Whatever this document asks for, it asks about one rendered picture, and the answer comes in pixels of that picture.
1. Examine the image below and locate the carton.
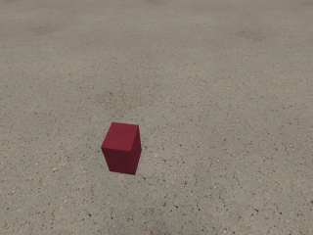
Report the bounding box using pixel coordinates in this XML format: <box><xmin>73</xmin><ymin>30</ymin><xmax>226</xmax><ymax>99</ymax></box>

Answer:
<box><xmin>101</xmin><ymin>122</ymin><xmax>142</xmax><ymax>175</ymax></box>

